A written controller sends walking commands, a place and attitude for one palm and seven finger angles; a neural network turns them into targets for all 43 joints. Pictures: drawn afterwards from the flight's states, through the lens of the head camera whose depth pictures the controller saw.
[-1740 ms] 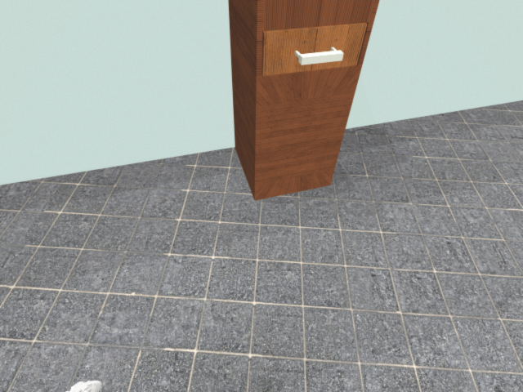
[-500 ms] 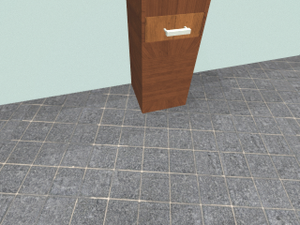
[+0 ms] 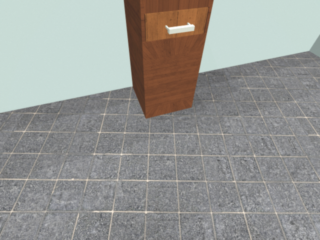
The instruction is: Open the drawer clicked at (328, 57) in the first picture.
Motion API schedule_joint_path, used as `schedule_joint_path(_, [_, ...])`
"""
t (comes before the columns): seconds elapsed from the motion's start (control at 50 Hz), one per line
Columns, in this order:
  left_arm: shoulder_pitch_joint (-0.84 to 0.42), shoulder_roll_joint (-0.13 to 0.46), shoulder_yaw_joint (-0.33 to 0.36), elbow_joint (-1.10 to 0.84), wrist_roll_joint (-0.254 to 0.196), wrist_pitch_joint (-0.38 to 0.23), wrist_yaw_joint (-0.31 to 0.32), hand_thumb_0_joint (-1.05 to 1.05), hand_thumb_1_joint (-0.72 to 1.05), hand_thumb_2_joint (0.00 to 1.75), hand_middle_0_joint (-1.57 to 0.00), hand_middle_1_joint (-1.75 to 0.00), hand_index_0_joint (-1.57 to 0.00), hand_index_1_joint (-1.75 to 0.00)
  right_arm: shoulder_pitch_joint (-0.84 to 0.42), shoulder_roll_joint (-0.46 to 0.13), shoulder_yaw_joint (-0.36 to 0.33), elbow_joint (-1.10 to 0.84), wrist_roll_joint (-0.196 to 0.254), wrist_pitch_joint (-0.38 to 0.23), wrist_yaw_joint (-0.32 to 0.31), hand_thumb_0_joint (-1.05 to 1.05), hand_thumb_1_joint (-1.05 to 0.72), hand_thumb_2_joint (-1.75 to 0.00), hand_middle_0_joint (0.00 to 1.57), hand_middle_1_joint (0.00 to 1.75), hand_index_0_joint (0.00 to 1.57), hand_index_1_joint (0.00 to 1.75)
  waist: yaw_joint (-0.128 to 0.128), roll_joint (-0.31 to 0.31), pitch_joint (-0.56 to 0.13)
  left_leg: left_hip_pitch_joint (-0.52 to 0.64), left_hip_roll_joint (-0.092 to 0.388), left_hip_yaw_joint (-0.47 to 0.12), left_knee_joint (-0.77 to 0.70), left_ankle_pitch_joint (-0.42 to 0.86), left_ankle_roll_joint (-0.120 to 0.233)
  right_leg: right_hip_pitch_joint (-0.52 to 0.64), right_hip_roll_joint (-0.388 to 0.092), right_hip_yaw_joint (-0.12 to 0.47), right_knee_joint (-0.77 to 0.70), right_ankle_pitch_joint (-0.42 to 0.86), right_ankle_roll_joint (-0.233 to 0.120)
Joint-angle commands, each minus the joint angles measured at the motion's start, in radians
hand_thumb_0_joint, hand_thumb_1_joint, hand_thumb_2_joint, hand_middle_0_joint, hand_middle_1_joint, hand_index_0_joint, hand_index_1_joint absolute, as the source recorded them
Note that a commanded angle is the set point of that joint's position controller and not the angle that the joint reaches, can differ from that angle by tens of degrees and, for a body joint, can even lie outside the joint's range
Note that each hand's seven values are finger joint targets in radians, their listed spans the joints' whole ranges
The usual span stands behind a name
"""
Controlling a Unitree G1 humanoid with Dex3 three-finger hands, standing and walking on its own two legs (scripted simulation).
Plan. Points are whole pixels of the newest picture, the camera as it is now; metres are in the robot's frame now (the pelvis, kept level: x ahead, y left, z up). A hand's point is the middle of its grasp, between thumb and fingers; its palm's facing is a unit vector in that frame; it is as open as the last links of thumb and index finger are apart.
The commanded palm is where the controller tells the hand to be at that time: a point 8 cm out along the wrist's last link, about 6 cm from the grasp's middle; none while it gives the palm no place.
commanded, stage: walk to a spot facing it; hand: left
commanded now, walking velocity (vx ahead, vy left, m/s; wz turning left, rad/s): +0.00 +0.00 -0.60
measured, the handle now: (179, 27) +1.21 -0.02 -0.01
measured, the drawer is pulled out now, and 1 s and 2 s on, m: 0.00 0.00 0.00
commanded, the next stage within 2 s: none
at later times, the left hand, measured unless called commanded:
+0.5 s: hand out of the picture +0.05 +0.18 -0.17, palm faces -0.17 -0.96 -0.23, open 7.4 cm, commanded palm none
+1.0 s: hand (148, 212) +0.23 +0.06 -0.17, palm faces -0.60 -0.78 -0.16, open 7.4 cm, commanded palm none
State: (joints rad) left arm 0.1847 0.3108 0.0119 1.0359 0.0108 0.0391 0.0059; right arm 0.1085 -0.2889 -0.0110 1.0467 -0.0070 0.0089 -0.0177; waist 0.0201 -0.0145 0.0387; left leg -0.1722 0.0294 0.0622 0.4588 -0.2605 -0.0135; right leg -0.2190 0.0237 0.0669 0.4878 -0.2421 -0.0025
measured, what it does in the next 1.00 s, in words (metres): steps on the spot, turning right: left foot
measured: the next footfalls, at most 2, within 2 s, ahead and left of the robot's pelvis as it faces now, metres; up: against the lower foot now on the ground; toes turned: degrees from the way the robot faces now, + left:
left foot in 0.58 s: +0.02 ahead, +0.13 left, +0.00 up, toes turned -18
right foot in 1.06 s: +0.09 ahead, -0.24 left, +0.00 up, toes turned -45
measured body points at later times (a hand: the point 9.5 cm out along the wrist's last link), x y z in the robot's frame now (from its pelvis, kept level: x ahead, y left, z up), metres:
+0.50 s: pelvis -0.03 +0.00 +0.00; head +0.00 -0.01 +0.45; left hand +0.06 +0.23 -0.15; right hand +0.01 -0.28 -0.14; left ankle -0.02 +0.15 -0.70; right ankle +0.01 -0.10 -0.74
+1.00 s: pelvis +0.03 -0.03 -0.01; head +0.07 -0.05 +0.44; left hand +0.27 +0.10 -0.16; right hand -0.18 -0.18 -0.14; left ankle -0.02 +0.14 -0.74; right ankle +0.04 -0.20 -0.70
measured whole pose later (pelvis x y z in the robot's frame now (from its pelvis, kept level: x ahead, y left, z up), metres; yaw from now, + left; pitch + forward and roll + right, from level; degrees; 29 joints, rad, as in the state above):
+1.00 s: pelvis +0.03 -0.03 -0.01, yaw -35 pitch +1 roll -1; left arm 0.13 0.23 0.08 0.92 0.03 0.06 -0.07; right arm 0.47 -0.17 -0.03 1.04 -0.03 -0.06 -0.02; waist -0.06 -0.02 0.07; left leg 0.06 0.13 0.28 0.38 -0.42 -0.07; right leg -0.57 -0.08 -0.10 0.80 -0.25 0.02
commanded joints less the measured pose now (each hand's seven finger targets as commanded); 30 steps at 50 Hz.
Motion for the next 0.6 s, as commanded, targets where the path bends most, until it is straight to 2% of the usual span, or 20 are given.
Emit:
schedule_joint_path(0.0, [0.023, 0.108, 0.040, -0.111, 0.009, -0.001, -0.004, 0.00, 0.90, 0.90, -0.20, -0.30, -0.20, -0.30, 0.044, -0.162, -0.055, -0.094, -0.007, -0.001, -0.016, 0.00, -0.90, -0.90, 0.20, 0.30, 0.20, 0.30, -0.022, 0.079, -0.049, 0.027, 0.184, -0.104, -0.047, 0.139, 0.061, -0.122, -0.055, 0.056, 0.100, 0.214, -0.012])
schedule_joint_path(0.04, [0.049, 0.089, 0.045, -0.129, 0.009, 0.002, -0.008, 0.00, 0.90, 0.90, -0.20, -0.30, -0.20, -0.30, 0.028, -0.170, -0.068, -0.119, -0.007, -0.002, -0.015, 0.00, -0.90, -0.90, 0.20, 0.30, 0.20, 0.30, -0.010, 0.145, -0.062, 0.006, 0.245, -0.124, -0.051, 0.176, 0.100, -0.145, -0.029, 0.015, 0.225, 0.102, -0.004])
schedule_joint_path(0.08, [0.076, 0.060, 0.053, -0.145, 0.010, 0.007, -0.014, 0.00, 0.90, 0.90, -0.20, -0.30, -0.20, -0.30, 0.008, -0.164, -0.075, -0.139, -0.010, -0.006, -0.013, 0.00, -0.90, -0.90, 0.20, 0.30, 0.20, 0.30, 0.006, 0.199, -0.054, -0.034, 0.308, -0.122, -0.045, 0.268, 0.148, -0.131, -0.023, -0.053, 0.315, -0.158, 0.010])
schedule_joint_path(0.1, [0.103, 0.055, 0.058, -0.147, 0.010, 0.006, -0.016, 0.00, 0.90, 0.90, -0.20, -0.30, -0.20, -0.30, -0.009, -0.157, -0.078, -0.150, -0.010, -0.006, -0.013, 0.00, -0.90, -0.90, 0.20, 0.30, 0.20, 0.30, 0.022, 0.194, -0.044, -0.081, 0.312, -0.096, 0.004, 0.286, 0.142, -0.082, -0.045, -0.052, 0.278, -0.163, 0.007])
schedule_joint_path(0.12, [0.160, 0.059, 0.066, -0.138, 0.012, -0.001, -0.018, 0.00, 0.90, 0.90, -0.20, -0.30, -0.20, -0.30, -0.031, -0.151, -0.079, -0.162, -0.011, -0.002, -0.012, 0.00, -0.90, -0.90, 0.20, 0.30, 0.20, 0.30, 0.056, 0.130, -0.044, -0.138, 0.266, -0.038, 0.135, 0.254, 0.098, -0.003, -0.059, -0.029, 0.151, -0.041, -0.003])
schedule_joint_path(0.14, [0.188, 0.134, 0.082, -0.141, 0.026, -0.016, -0.011, 0.00, 0.90, 0.90, -0.20, -0.30, -0.20, -0.30, -0.015, -0.101, -0.074, -0.180, -0.006, 0.008, -0.008, 0.00, -0.90, -0.90, 0.20, 0.30, 0.20, 0.30, 0.060, -0.159, -0.049, -0.253, 0.112, 0.074, 0.412, 0.027, 0.001, 0.038, -0.190, 0.213, -0.052, 0.205, -0.054])
schedule_joint_path(0.16, [0.205, 0.188, 0.090, -0.146, 0.019, -0.023, 0.002, 0.00, 0.90, 0.90, -0.20, -0.30, -0.20, -0.30, -0.032, -0.048, -0.063, -0.211, -0.003, 0.012, -0.007, 0.00, -0.90, -0.90, 0.20, 0.30, 0.20, 0.30, 0.061, -0.323, -0.030, -0.385, -0.017, 0.024, 0.600, -0.326, -0.037, 0.012, -0.346, 0.510, -0.182, 0.396, -0.140])
schedule_joint_path(0.18, [0.196, 0.171, 0.091, -0.155, 0.012, -0.020, 0.014, 0.00, 0.90, 0.90, -0.20, -0.30, -0.20, -0.30, -0.045, -0.065, -0.066, -0.208, -0.002, 0.023, -0.012, 0.00, -0.90, -0.90, 0.20, 0.30, 0.20, 0.30, 0.066, -0.243, -0.032, -0.372, 0.007, -0.101, 0.683, -0.310, -0.025, -0.041, -0.347, 0.548, -0.238, 0.248, -0.172])
schedule_joint_path(0.2, [0.124, 0.151, 0.088, -0.170, 0.012, -0.017, 0.013, 0.00, 0.90, 0.90, -0.20, -0.30, -0.20, -0.30, -0.031, -0.064, -0.072, -0.196, -0.002, 0.020, -0.009, 0.00, -0.90, -0.90, 0.20, 0.30, 0.20, 0.30, 0.022, -0.148, -0.007, -0.396, 0.024, -0.124, 0.721, -0.227, -0.023, -0.043, -0.307, 0.496, -0.213, 0.143, -0.195])
schedule_joint_path(0.22, [0.084, 0.125, 0.083, -0.186, 0.009, -0.020, 0.012, 0.00, 0.90, 0.90, -0.20, -0.30, -0.20, -0.30, -0.007, -0.064, -0.073, -0.183, -0.006, 0.017, -0.004, 0.00, -0.90, -0.90, 0.20, 0.30, 0.20, 0.30, 0.003, -0.100, -0.024, -0.384, 0.034, -0.117, 0.712, -0.159, -0.030, -0.031, -0.260, 0.421, -0.188, 0.148, -0.190])
schedule_joint_path(0.24, [0.066, 0.113, 0.082, -0.196, 0.008, -0.022, 0.013, 0.00, 0.90, 0.90, -0.20, -0.30, -0.20, -0.30, 0.013, -0.056, -0.072, -0.172, -0.007, 0.015, -0.001, 0.00, -0.90, -0.90, 0.20, 0.30, 0.20, 0.30, -0.007, -0.072, -0.054, -0.348, 0.039, -0.102, 0.684, -0.128, -0.037, -0.038, -0.237, 0.371, -0.174, 0.152, -0.174])
schedule_joint_path(0.26, [0.063, 0.105, 0.082, -0.201, 0.010, -0.025, 0.012, 0.00, 0.90, 0.90, -0.20, -0.30, -0.20, -0.30, 0.030, -0.043, -0.071, -0.168, -0.009, 0.017, -0.001, 0.00, -0.90, -0.90, 0.20, 0.30, 0.20, 0.30, -0.012, -0.082, -0.077, -0.332, 0.031, -0.093, 0.665, -0.111, -0.042, -0.029, -0.218, 0.348, -0.174, 0.144, -0.165])
schedule_joint_path(0.32, [0.107, 0.099, 0.090, -0.188, 0.011, -0.024, 0.010, 0.00, 0.90, 0.90, -0.20, -0.30, -0.20, -0.30, 0.013, -0.033, -0.069, -0.176, -0.008, 0.018, -0.007, 0.00, -0.90, -0.90, 0.20, 0.30, 0.20, 0.30, 0.011, -0.087, -0.090, -0.332, 0.014, -0.088, 0.585, -0.128, -0.049, 0.008, -0.208, 0.374, -0.172, 0.149, -0.172])
schedule_joint_path(0.44, [0.123, 0.109, 0.104, -0.186, 0.017, -0.013, 0.006, 0.00, 0.90, 0.90, -0.20, -0.30, -0.20, -0.30, 0.017, -0.019, -0.062, -0.198, 0.001, 0.004, -0.012, 0.00, -0.90, -0.90, 0.20, 0.30, 0.20, 0.30, 0.029, -0.118, -0.125, -0.247, -0.016, -0.073, 0.337, -0.176, -0.036, 0.046, -0.178, 0.430, -0.176, 0.113, -0.176])
schedule_joint_path(0.48, [0.096, 0.116, 0.106, -0.195, 0.018, -0.009, 0.003, 0.00, 0.90, 0.90, -0.20, -0.30, -0.20, -0.30, 0.062, -0.020, -0.059, -0.196, 0.003, -0.006, -0.012, 0.00, -0.90, -0.90, 0.20, 0.30, 0.20, 0.30, 0.017, -0.146, -0.140, -0.156, -0.029, -0.070, 0.202, -0.190, -0.020, 0.002, -0.157, 0.452, -0.190, -0.015, -0.164])
schedule_joint_path(0.5, [0.072, 0.117, 0.105, -0.202, 0.017, -0.006, -0.001, 0.00, 0.90, 0.90, -0.20, -0.30, -0.20, -0.30, 0.107, -0.024, -0.060, -0.187, 0.003, -0.011, -0.012, 0.00, -0.90, -0.90, 0.20, 0.30, 0.20, 0.30, -0.004, -0.149, -0.136, -0.066, -0.044, -0.056, 0.110, -0.166, -0.009, -0.066, -0.136, 0.454, -0.195, -0.125, -0.146])
schedule_joint_path(0.52, [0.032, 0.111, 0.104, -0.211, 0.014, -0.004, -0.004, 0.00, 0.90, 0.90, -0.20, -0.30, -0.20, -0.30, 0.179, -0.030, -0.063, -0.167, 0.003, -0.020, -0.014, 0.00, -0.90, -0.90, 0.20, 0.30, 0.20, 0.30, -0.042, -0.150, -0.130, 0.089, -0.045, -0.050, -0.027, -0.114, 0.004, -0.195, -0.096, 0.421, -0.178, -0.253, -0.108])
schedule_joint_path(0.54, [0.004, 0.075, 0.096, -0.229, 0.012, -0.005, -0.011, 0.00, 0.90, 0.90, -0.20, -0.30, -0.20, -0.30, 0.253, -0.072, -0.073, -0.153, 0.000, -0.029, -0.022, 0.00, -0.90, -0.90, 0.20, 0.30, 0.20, 0.30, -0.084, -0.043, -0.129, 0.284, 0.041, -0.125, -0.140, -0.178, 0.034, -0.394, -0.016, 0.332, -0.067, -0.363, -0.055])
schedule_joint_path(0.56, [-0.012, 0.006, 0.088, -0.261, 0.004, -0.003, -0.026, 0.00, 0.90, 0.90, -0.20, -0.30, -0.20, -0.30, 0.284, -0.180, -0.092, -0.157, -0.020, -0.032, -0.028, 0.00, -0.90, -0.90, 0.20, 0.30, 0.20, 0.30, -0.107, 0.294, -0.074, 0.349, 0.313, -0.452, -0.303, -0.458, 0.109, -0.622, 0.117, 0.131, 0.230, -0.376, 0.000])
schedule_joint_path(0.58, [-0.066, 0.032, 0.107, -0.296, 0.011, -0.017, -0.034, 0.00, 0.90, 0.90, -0.20, -0.30, -0.20, -0.30, 0.237, -0.218, -0.093, -0.177, -0.017, -0.037, -0.032, 0.00, -0.90, -0.90, 0.20, 0.30, 0.20, 0.30, -0.091, 0.249, 0.005, 0.157, 0.483, -0.549, -0.354, -0.466, 0.180, -0.603, 0.032, 0.016, 0.447, -0.286, 0.034])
